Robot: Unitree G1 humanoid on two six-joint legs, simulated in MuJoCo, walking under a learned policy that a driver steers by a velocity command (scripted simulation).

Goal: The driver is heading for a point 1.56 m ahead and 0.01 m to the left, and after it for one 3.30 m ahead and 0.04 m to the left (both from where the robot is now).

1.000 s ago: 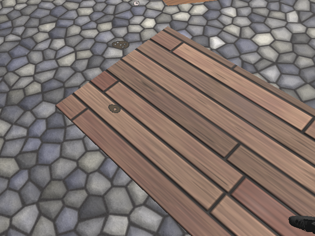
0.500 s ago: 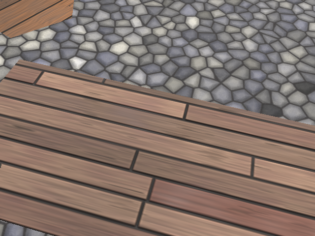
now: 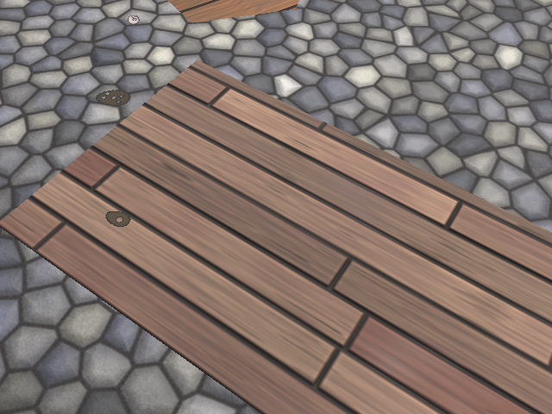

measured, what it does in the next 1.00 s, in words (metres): steps on the spot: left foot, then right foot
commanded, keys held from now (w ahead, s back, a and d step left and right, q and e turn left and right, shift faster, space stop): q+shift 0.30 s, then e+shift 0.66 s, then w+e+shift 0.04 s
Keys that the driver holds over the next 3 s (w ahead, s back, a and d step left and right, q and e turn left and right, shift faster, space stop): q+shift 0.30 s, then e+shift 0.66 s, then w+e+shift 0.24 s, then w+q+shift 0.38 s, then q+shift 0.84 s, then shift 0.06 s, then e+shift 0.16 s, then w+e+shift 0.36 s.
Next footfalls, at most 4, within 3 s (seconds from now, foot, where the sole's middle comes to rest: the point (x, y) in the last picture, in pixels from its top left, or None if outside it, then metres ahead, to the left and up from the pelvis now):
0.02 left None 0.04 0.11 -0.77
0.48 right None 0.14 -0.10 -0.77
1.34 right None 0.23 -0.26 -0.77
1.78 left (363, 318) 0.65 -0.22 -0.77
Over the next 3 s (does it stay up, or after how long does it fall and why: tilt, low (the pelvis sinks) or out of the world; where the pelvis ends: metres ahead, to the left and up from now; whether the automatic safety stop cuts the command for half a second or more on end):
stays up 0.72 -0.32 0.01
